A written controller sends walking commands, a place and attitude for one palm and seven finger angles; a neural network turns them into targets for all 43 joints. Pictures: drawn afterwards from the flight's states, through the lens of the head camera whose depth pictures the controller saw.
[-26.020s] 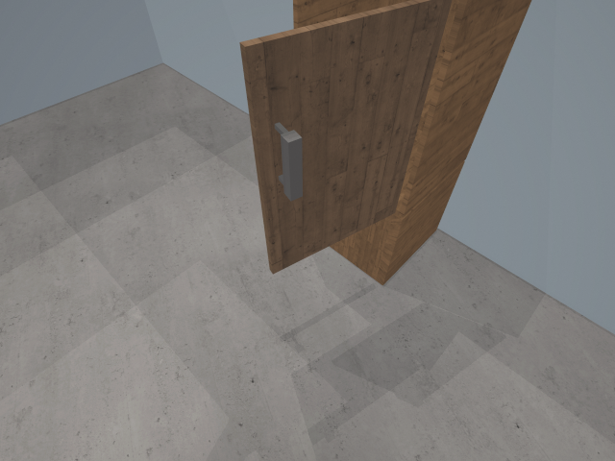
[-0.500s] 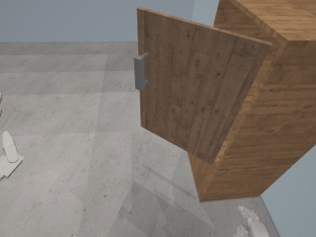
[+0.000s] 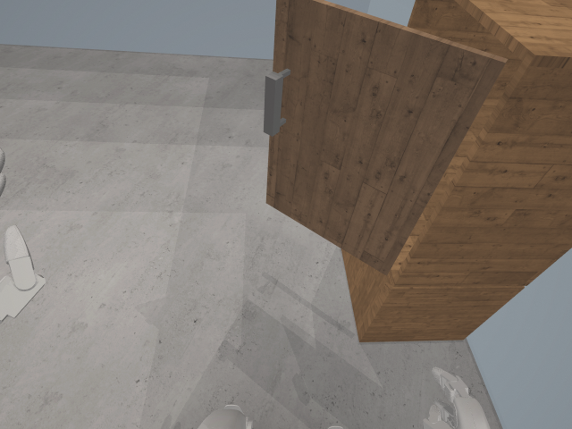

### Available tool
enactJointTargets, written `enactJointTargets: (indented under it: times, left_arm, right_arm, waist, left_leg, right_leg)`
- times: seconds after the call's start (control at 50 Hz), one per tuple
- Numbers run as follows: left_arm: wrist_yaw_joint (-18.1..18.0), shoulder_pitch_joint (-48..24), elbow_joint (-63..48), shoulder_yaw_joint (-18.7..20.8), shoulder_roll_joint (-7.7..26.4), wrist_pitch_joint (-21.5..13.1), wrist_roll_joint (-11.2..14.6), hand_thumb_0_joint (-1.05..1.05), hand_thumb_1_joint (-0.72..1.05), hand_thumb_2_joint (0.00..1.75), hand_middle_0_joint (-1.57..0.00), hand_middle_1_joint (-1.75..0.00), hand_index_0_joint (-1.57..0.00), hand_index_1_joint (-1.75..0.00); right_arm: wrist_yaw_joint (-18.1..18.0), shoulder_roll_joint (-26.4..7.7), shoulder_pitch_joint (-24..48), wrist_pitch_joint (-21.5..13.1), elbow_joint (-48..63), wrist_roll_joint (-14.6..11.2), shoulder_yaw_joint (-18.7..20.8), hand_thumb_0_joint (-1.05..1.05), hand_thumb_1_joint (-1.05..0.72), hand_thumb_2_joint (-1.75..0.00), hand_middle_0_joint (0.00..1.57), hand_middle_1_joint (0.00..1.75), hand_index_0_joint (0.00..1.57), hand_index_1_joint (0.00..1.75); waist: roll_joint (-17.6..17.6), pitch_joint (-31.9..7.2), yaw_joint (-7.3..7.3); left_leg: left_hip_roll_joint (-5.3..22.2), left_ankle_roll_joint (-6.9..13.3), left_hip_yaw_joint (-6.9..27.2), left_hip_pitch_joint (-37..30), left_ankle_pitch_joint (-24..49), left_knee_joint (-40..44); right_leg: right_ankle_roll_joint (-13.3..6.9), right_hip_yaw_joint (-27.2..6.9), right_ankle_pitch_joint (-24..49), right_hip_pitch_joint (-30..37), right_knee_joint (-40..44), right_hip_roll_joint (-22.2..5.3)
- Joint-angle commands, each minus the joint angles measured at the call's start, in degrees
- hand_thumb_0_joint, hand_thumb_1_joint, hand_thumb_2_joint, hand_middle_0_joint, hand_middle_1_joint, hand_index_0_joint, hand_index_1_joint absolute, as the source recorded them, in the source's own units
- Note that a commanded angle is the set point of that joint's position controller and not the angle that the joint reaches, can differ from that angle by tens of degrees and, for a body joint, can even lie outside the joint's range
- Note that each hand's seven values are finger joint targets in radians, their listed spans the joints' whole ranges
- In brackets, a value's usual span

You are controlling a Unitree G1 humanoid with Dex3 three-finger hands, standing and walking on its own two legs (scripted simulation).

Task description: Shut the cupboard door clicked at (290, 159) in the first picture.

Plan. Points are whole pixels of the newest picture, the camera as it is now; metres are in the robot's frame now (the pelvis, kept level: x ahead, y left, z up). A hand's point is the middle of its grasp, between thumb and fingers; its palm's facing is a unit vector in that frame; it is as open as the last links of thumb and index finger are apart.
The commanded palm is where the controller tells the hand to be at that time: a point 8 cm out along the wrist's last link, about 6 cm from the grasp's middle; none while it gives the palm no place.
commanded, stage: step back with the hand held close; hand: left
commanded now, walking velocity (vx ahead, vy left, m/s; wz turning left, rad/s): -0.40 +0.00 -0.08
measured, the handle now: (278, 102) +0.76 +0.06 +0.06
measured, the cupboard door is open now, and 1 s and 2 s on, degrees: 51 51 51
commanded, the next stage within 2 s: stop stepping back and stand still in 0.20 s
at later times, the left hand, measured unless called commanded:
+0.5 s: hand out of the picture +0.10 +0.32 +0.19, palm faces +0.49 -0.84 -0.25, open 7.4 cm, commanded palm +0.04 +0.35 +0.20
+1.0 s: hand out of the picture +0.02 +0.33 +0.19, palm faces +0.43 -0.82 -0.37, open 7.4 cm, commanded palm -0.01 +0.35 +0.20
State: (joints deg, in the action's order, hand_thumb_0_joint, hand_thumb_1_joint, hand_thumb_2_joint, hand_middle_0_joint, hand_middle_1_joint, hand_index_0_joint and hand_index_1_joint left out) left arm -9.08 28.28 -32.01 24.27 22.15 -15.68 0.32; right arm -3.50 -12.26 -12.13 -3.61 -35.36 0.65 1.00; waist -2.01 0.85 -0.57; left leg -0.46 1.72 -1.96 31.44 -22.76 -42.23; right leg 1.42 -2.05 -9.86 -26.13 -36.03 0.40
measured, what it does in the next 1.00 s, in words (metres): walks backwards: right foot, then left foot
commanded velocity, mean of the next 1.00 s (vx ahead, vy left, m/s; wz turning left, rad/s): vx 0.05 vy -0.03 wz -0.04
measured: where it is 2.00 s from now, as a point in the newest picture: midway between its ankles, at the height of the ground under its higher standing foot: outside the picture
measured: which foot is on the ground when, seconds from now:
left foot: down 0.00-0.30, up 0.32-0.46, down 0.48-0.84, up 0.86-1.00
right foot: down 0.00-0.06, up 0.08-0.28, down 0.30-0.50, up 0.52-0.84, down 0.86-1.00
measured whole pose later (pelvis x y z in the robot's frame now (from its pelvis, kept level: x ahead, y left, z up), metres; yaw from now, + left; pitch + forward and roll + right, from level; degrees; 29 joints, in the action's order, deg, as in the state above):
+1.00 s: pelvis -0.19 +0.07 +0.02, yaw -7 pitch +0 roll +0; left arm -9.7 29.5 -23.5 23.9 22.4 -9.3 1.7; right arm -3.8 -12.3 -18.0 -1.8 -41.2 0.4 0.8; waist -1.8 -7.1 1.1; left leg 3.3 -1.3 -1.9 32.6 -17.2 -61.9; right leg -4.1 4.2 -19.1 -7.0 -25.9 2.4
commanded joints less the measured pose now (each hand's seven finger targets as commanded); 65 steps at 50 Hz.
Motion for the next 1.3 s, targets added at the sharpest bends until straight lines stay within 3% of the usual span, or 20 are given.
enactJointTargets:
  times: [0.0, 0.06, 0.12, 0.2, 0.24, 0.28, 0.38, 0.42, 0.46, 0.54, 0.62, 0.76, 0.8, 0.84, 0.88, 0.92, 1.1, 1.16, 1.18, 1.28]
  left_arm:
    - [-2.6, -2.7, -12.1, 9.4, 14.5, -4.0, 0.9, 0.0, 0.9, 0.9, -0.2, -0.3, -0.2, -0.3]
    - [-2.3, -3.7, -11.3, 12.2, 14.8, -3.8, 0.6, 0.0, 0.9, 0.9, -0.2, -0.3, -0.2, -0.3]
    - [-1.8, -5.2, -10.2, 12.9, 15.2, -3.8, 3.2, 0.0, 0.9, 0.9, -0.2, -0.3, -0.2, -0.3]
    - [-0.7, 2.4, -5.9, 7.9, 11.3, -1.5, 4.9, 0.0, 0.9, 0.9, -0.2, -0.3, -0.2, -0.3]
    - [-0.1, -0.5, -7.2, 7.6, 12.7, -2.0, 4.7, 0.0, 0.9, 0.9, -0.2, -0.3, -0.2, -0.3]
    - [-1.2, -8.1, -11.3, 5.1, 14.9, -3.0, 3.0, 0.0, 0.9, 0.9, -0.2, -0.3, -0.2, -0.3]
    - [-2.0, -17.7, -8.7, 4.7, 14.1, 0.1, 1.6, 0.0, 0.9, 0.9, -0.2, -0.3, -0.2, -0.3]
    - [-1.6, -16.3, -5.8, 3.7, 11.5, 0.7, 1.8, 0.0, 0.9, 0.9, -0.2, -0.3, -0.2, -0.3]
    - [-1.7, -14.5, -8.9, 4.0, 12.1, 0.1, 1.7, 0.0, 0.9, 0.9, -0.2, -0.3, -0.2, -0.3]
    - [-1.3, -6.7, -15.5, 8.4, 14.7, -0.2, 2.9, 0.0, 0.9, 0.9, -0.2, -0.3, -0.2, -0.3]
    - [-0.5, 5.3, -15.3, 7.0, 11.7, 1.8, 2.2, 0.0, 0.9, 0.9, -0.2, -0.3, -0.2, -0.3]
    - [-1.8, 2.2, -6.7, 8.1, 15.1, 5.6, 2.1, 0.0, 0.9, 0.9, -0.2, -0.3, -0.2, -0.3]
    - [-1.9, 0.6, -6.5, 6.9, 14.6, 6.9, 1.9, 0.0, 0.9, 0.9, -0.2, -0.3, -0.2, -0.3]
    - [-1.7, -5.7, -8.9, 7.8, 16.7, 5.8, 1.6, 0.0, 0.9, 0.9, -0.2, -0.3, -0.2, -0.3]
    - [-2.3, -9.5, -7.9, 11.6, 20.6, 2.9, 2.0, 0.0, 0.9, 0.9, -0.2, -0.3, -0.2, -0.3]
    - [-1.3, -4.6, 2.2, 2.7, 9.9, 3.5, 1.3, 0.0, 0.9, 0.9, -0.2, -0.3, -0.2, -0.3]
    - [-3.1, -9.1, -9.3, 5.9, 14.2, 0.4, 0.9, 0.0, 0.9, 0.9, -0.2, -0.3, -0.2, -0.3]
    - [-3.1, -2.3, -12.6, 8.8, 14.7, -0.4, 1.9, 0.0, 0.9, 0.9, -0.2, -0.3, -0.2, -0.3]
    - [-2.7, -2.8, -12.9, 8.7, 14.1, -0.7, 2.0, 0.0, 0.9, 0.9, -0.2, -0.3, -0.2, -0.3]
    - [-1.4, 2.3, -9.3, 8.8, 12.7, 1.5, 2.2, 0.0, 0.9, 0.9, -0.2, -0.3, -0.2, -0.3]
  right_arm:
    - [-0.8, -6.8, 2.1, -1.8, 8.6, -0.2, 2.7, 0.0, -0.9, -0.9, 0.2, 0.3, 0.2, 0.3]
    - [-2.1, -7.4, 6.7, -3.7, 9.8, 0.5, 3.0, 0.0, -0.9, -0.9, 0.2, 0.3, 0.2, 0.3]
    - [-0.9, -6.5, 6.6, -5.4, 6.8, -0.2, 4.9, 0.0, -0.9, -0.9, 0.2, 0.3, 0.2, 0.3]
    - [0.5, -5.6, 7.1, -5.8, 7.4, -1.6, 3.9, 0.0, -0.9, -0.9, 0.2, 0.3, 0.2, 0.3]
    - [0.5, -5.3, 6.3, -5.2, 6.4, -0.7, 3.4, 0.0, -0.9, -0.9, 0.2, 0.3, 0.2, 0.3]
    - [0.5, -3.0, 7.2, -5.0, 4.8, -0.9, 2.6, 0.0, -0.9, -0.9, 0.2, 0.3, 0.2, 0.3]
    - [-2.2, -4.8, 6.8, -5.8, 6.6, -1.3, 1.1, 0.0, -0.9, -0.9, 0.2, 0.3, 0.2, 0.3]
    - [-2.4, -5.8, 4.8, -5.7, 5.5, -1.4, 0.9, 0.0, -0.9, -0.9, 0.2, 0.3, 0.2, 0.3]
    - [-2.0, -8.6, 3.5, -7.0, 7.0, -1.4, 2.1, 0.0, -0.9, -0.9, 0.2, 0.3, 0.2, 0.3]
    - [-0.1, -6.1, 3.7, -7.5, 8.0, -0.1, 2.0, 0.0, -0.9, -0.9, 0.2, 0.3, 0.2, 0.3]
    - [1.7, -5.7, 6.8, -4.9, 9.3, -0.6, 1.0, 0.0, -0.9, -0.9, 0.2, 0.3, 0.2, 0.3]
    - [-1.7, -5.1, 4.5, -1.6, 9.0, 0.0, 0.9, 0.0, -0.9, -0.9, 0.2, 0.3, 0.2, 0.3]
    - [-1.5, -5.1, 2.9, -1.4, 7.9, -0.2, 1.5, 0.0, -0.9, -0.9, 0.2, 0.3, 0.2, 0.3]
    - [-1.1, -6.6, 3.7, -1.4, 7.0, -0.4, 2.0, 0.0, -0.9, -0.9, 0.2, 0.3, 0.2, 0.3]
    - [0.2, -6.2, 5.1, -2.9, 6.6, 0.7, 1.2, 0.0, -0.9, -0.9, 0.2, 0.3, 0.2, 0.3]
    - [-0.5, -7.8, 2.3, -2.4, 5.8, -0.9, 3.1, 0.0, -0.9, -0.9, 0.2, 0.3, 0.2, 0.3]
    - [-3.0, -5.2, 3.9, -5.1, 6.6, 0.1, 1.5, 0.0, -0.9, -0.9, 0.2, 0.3, 0.2, 0.3]
    - [-2.6, -7.6, 2.4, -5.0, 8.3, -0.4, 2.4, 0.0, -0.9, -0.9, 0.2, 0.3, 0.2, 0.3]
    - [-1.7, -6.4, 2.7, -5.2, 8.5, -0.3, 1.9, 0.0, -0.9, -0.9, 0.2, 0.3, 0.2, 0.3]
    - [0.1, -5.8, 2.1, -5.7, 7.0, -0.2, 1.3, 0.0, -0.9, -0.9, 0.2, 0.3, 0.2, 0.3]
  waist:
    - [2.1, -7.0, -2.1]
    - [24.6, -7.7, -0.14]
    - [11.6, -12.5, 1.21]
    - [18.8, -10.4, 1.05]
    - [10.3, -7.5, 0.83]
    - [-11.4, -2.0, 1.56]
    - [-10.0, -3.8, 0.08]
    - [7.4, -5.5, -1.1]
    - [24.8, -6.8, -0.23]
    - [15.7, -9.7, -0.89]
    - [16.5, -6.0, 0.43]
    - [14.6, -5.9, 0.34]
    - [4.0, -8.1, 0.04]
    - [-9.4, -0.5, 0.47]
    - [-8.8, -0.6, -1.02]
    - [-7.3, 1.9, -1.02]
    - [-1.0, -2.5, 0.87]
    - [20.2, -10.4, 0.31]
    - [16.3, -10.1, 0.48]
    - [14.1, -7.2, -0.55]
  left_leg:
    - [5.5, 1.6, 10.4, -13.8, -8.7, 8.2]
    - [23.3, 8.4, 29.0, 15.5, -25.3, 38.0]
    - [19.0, 4.3, 13.8, -2.9, -5.5, 28.6]
    - [17.0, -2.6, 4.6, -4.7, -12.0, 31.4]
    - [14.7, -6.0, 1.9, -7.9, -11.2, 21.4]
    - [3.3, -7.1, -0.6, -13.1, -1.9, -16.3]
    - [5.4, -2.7, 3.9, -9.6, 1.1, -7.6]
    - [1.7, -2.6, -1.2, -19.4, 13.5, 13.7]
    - [15.1, -0.5, 14.4, -26.2, 26.5, 22.5]
    - [20.2, -2.5, 23.7, -25.2, 12.1, 31.2]
    - [15.9, -2.1, 9.2, -10.6, -17.1, 38.0]
    - [11.5, -3.7, 1.7, -7.6, -15.0, 31.8]
    - [6.0, -3.0, -3.8, -4.0, -7.1, 13.1]
    - [1.7, -2.3, 0.8, 7.9, -2.1, -19.0]
    - [6.6, -3.7, 4.9, 6.4, 0.5, -26.3]
    - [4.3, -3.4, 2.9, 9.6, 6.7, -24.6]
    - [1.5, -0.7, -7.4, -17.4, 9.9, 14.0]
    - [16.9, 4.9, 15.1, -35.2, 33.9, 19.2]
    - [19.1, 6.0, 17.8, -34.4, 41.2, 21.5]
    - [16.8, 2.3, 5.6, -24.2, 37.7, 20.3]
  right_leg:
    - [-4.6, -8.5, -21.7, -11.0, 12.1, -7.4]
    - [0.0, 1.5, -15.9, 15.2, -32.6, 6.8]
    - [-0.9, 1.4, -20.5, 8.0, -28.2, 5.1]
    - [-2.7, 8.3, -24.6, 14.1, -5.0, 4.4]
    - [-5.3, 0.0, -26.0, 9.7, 12.1, -2.1]
    - [-13.5, -31.5, -24.5, -11.4, 31.7, -23.8]
    - [-9.6, -8.8, 18.9, 5.1, 10.9, -15.3]
    - [-5.4, -2.9, 12.0, 6.5, 3.6, -8.4]
    - [-0.9, 0.8, -14.6, -0.5, -9.4, -1.3]
    - [-0.6, -1.8, -16.4, -2.6, -22.5, 0.1]
    - [-1.4, 5.5, -9.7, 7.0, -17.6, 2.6]
    - [-4.5, 13.5, -18.5, 25.0, 9.8, 6.1]
    - [-7.8, 4.2, -16.4, 29.1, 17.1, -1.9]
    - [-16.2, -24.3, -23.2, 15.4, 29.5, -22.4]
    - [-18.7, -23.9, -19.1, 8.4, 28.0, -24.5]
    - [-13.6, -18.4, -25.9, 11.0, 27.8, -17.0]
    - [-9.2, -2.4, -2.8, 13.2, 13.4, -10.5]
    - [-1.8, 5.6, -10.5, 1.6, -9.0, -0.6]
    - [-1.5, 4.2, -19.2, 0.6, -11.5, 0.8]
    - [-0.7, 6.1, -10.1, 9.0, 2.0, 0.0]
